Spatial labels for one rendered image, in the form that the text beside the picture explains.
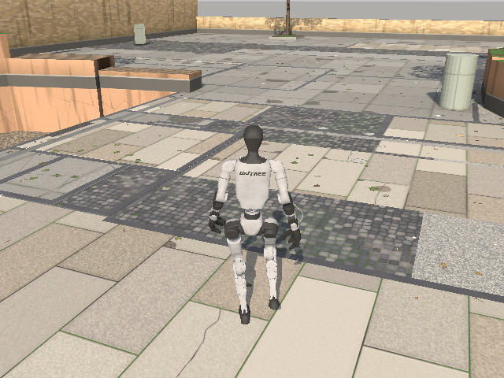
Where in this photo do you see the left robot hand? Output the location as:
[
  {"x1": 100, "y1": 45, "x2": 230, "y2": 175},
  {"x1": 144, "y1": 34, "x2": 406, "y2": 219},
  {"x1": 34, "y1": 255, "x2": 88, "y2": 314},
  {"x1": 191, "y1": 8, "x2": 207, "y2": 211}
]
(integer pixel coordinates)
[{"x1": 209, "y1": 217, "x2": 226, "y2": 234}]

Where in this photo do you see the right robot hand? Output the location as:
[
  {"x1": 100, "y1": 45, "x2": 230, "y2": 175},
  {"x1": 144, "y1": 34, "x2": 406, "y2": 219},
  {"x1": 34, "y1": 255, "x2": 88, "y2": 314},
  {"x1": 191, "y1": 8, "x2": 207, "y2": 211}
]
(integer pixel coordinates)
[{"x1": 283, "y1": 228, "x2": 301, "y2": 250}]

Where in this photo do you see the left robot forearm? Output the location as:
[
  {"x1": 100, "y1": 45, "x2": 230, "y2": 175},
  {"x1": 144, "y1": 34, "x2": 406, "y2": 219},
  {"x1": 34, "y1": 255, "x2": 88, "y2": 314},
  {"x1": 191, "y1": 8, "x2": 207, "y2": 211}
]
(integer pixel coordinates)
[{"x1": 209, "y1": 191, "x2": 224, "y2": 221}]

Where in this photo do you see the humanoid robot head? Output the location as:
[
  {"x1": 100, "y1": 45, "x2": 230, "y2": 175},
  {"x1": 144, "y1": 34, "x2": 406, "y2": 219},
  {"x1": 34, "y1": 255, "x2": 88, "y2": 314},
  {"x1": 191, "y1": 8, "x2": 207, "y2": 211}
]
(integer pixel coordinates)
[{"x1": 239, "y1": 125, "x2": 267, "y2": 164}]

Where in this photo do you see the right robot forearm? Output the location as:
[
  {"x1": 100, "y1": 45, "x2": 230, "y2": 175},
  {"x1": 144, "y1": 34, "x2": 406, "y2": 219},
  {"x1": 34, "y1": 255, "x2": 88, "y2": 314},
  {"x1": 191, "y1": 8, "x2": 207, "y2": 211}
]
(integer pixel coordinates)
[{"x1": 283, "y1": 192, "x2": 299, "y2": 231}]

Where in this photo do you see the robot left upper arm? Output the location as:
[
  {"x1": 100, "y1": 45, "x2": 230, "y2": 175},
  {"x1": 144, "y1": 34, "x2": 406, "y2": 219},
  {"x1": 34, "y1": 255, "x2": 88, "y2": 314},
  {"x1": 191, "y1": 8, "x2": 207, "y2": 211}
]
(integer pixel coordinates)
[{"x1": 215, "y1": 159, "x2": 237, "y2": 202}]

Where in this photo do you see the right robot foot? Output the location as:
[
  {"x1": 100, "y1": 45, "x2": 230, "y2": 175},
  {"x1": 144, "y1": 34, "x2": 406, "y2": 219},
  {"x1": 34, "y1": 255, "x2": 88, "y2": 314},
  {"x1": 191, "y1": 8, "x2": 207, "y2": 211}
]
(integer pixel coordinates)
[{"x1": 269, "y1": 297, "x2": 280, "y2": 309}]

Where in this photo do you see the robot right upper arm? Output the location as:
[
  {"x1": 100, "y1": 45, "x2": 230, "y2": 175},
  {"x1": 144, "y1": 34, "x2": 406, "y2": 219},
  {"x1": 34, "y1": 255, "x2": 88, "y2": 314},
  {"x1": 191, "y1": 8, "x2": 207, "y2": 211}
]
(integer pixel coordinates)
[{"x1": 269, "y1": 159, "x2": 291, "y2": 205}]

